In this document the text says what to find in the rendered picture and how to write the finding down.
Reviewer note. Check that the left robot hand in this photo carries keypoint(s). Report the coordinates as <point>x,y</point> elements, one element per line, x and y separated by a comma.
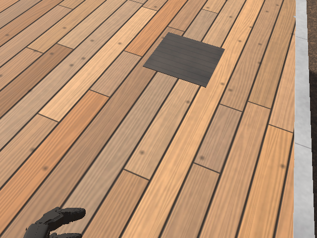
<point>53,219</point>

